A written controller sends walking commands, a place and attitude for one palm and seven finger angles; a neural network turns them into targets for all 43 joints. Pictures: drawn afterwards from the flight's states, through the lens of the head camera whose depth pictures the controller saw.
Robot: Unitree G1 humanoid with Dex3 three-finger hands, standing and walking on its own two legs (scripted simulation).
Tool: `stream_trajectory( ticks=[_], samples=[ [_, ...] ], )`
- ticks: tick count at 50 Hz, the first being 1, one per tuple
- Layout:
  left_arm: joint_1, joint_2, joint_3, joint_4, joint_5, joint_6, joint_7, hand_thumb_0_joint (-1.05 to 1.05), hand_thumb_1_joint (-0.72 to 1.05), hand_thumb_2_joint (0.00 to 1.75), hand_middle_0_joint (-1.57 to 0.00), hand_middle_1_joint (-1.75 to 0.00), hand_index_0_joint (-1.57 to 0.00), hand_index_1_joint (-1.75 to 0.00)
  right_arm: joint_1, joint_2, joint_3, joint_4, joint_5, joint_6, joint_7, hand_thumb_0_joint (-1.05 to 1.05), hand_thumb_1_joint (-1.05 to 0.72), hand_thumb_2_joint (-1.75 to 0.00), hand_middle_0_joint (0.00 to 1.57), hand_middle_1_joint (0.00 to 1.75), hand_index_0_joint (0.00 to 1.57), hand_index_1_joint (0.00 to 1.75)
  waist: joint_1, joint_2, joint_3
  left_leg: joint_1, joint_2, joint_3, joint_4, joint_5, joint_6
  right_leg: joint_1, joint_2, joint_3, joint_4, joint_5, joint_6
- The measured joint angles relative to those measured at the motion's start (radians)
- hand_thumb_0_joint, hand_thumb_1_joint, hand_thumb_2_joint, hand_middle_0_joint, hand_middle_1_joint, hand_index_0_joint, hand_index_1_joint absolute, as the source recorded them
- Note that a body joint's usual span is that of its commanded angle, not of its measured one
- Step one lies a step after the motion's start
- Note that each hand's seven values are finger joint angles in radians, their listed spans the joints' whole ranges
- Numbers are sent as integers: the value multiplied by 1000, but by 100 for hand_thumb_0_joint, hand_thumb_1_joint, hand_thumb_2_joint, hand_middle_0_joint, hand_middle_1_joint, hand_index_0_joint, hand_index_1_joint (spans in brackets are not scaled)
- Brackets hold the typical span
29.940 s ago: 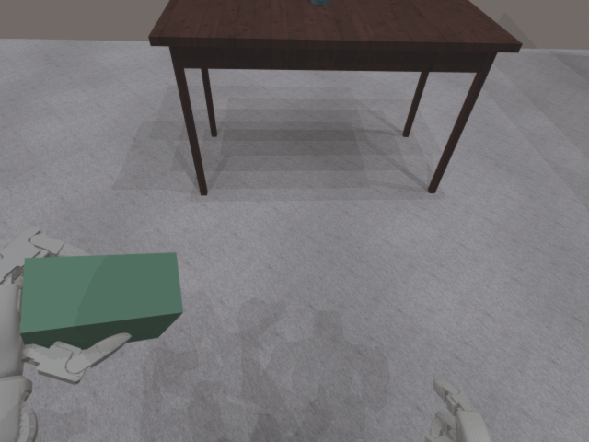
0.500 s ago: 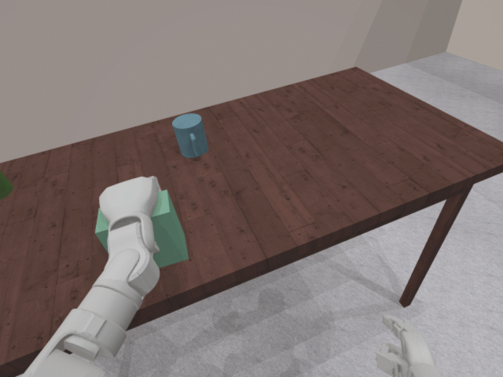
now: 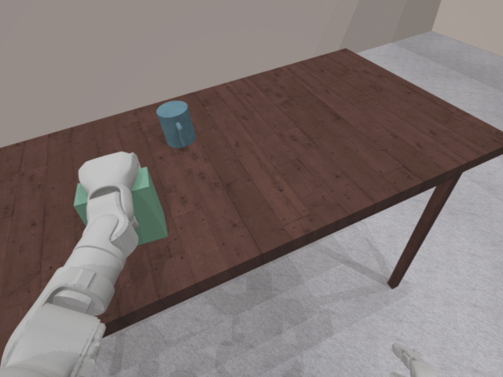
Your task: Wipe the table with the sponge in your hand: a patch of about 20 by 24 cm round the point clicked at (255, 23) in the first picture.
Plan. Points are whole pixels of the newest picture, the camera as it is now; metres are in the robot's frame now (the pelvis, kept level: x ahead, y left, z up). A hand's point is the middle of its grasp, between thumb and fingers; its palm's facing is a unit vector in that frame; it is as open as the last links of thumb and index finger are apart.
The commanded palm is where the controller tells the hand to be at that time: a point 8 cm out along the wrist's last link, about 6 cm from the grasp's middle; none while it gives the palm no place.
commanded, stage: wipe forward along the third lane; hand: left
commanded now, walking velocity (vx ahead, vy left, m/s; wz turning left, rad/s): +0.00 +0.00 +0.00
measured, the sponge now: (129, 219) +0.38 +0.26 +0.05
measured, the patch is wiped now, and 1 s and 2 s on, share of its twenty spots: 0.95 0.95 0.95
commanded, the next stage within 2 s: wipe back along the third lane in 0.46 s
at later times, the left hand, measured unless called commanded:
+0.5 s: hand (114, 178) +0.44 +0.29 +0.10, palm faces -0.06 -0.02 -1.00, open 10.3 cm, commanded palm +0.42 +0.28 +0.14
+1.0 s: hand (113, 186) +0.42 +0.28 +0.10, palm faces +0.06 -0.04 -1.00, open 10.3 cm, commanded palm +0.37 +0.25 +0.13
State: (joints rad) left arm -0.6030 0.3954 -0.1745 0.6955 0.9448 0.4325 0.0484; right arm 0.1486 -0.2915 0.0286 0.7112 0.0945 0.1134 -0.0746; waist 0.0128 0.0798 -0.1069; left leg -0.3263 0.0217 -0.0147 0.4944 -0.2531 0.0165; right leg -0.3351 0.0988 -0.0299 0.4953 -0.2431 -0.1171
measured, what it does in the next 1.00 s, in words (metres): shifts its weight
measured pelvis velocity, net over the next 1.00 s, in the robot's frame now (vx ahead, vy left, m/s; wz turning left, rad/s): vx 0.03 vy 0.08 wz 0.01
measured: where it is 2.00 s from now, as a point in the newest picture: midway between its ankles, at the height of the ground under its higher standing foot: outside the picture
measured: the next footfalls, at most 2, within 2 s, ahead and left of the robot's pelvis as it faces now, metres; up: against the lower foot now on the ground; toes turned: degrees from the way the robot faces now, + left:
none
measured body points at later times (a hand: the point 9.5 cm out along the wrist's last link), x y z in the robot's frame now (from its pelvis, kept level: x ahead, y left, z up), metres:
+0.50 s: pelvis +0.01 +0.04 +0.00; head +0.03 +0.01 +0.45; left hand +0.44 +0.28 +0.15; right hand +0.15 -0.22 -0.12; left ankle +0.00 +0.15 -0.73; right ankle +0.00 -0.04 -0.74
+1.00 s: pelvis +0.03 +0.08 +0.00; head +0.02 +0.06 +0.45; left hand +0.41 +0.28 +0.15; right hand +0.23 -0.14 -0.10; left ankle +0.00 +0.15 -0.73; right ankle +0.00 -0.04 -0.73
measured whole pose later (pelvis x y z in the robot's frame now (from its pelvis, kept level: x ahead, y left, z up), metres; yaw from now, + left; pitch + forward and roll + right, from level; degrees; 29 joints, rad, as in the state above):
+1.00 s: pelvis +0.03 +0.08 +0.00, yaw +1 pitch +5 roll -1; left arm -0.61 0.22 -0.34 0.63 0.95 0.63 0.17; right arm 0.09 -0.25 0.02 0.70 0.09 0.19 0.02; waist 0.05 0.07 -0.15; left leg -0.29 -0.06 0.00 0.48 -0.29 0.07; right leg -0.27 0.02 -0.01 0.45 -0.27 -0.01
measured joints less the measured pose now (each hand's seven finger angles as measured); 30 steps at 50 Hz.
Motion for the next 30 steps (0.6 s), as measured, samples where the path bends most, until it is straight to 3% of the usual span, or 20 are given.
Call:
stream_trajectory(
  ticks=[20, 30],
  samples=[
    [-129, -8, 10, 166, 19, -51, 40, 0, -52, 104, -71, -131, -73, -132, 25, 3, -8, 15, -1, 10, 14, 1, -91, -90, 20, 30, 19, 30, -16, -12, -10, -17, -22, 3, -17, 0, -12, -6, -24, 7, -34, 4, 39],
    [-218, -23, -3, 258, 34, -42, 58, 0, -52, 104, -71, -131, -73, -132, 24, 16, -7, 18, -9, 12, 20, 0, -91, -90, 20, 30, 20, 30, -27, -21, -12, -37, -42, 7, -15, -2, 9, -19, -44, 12, -45, 7, 66]
  ],
)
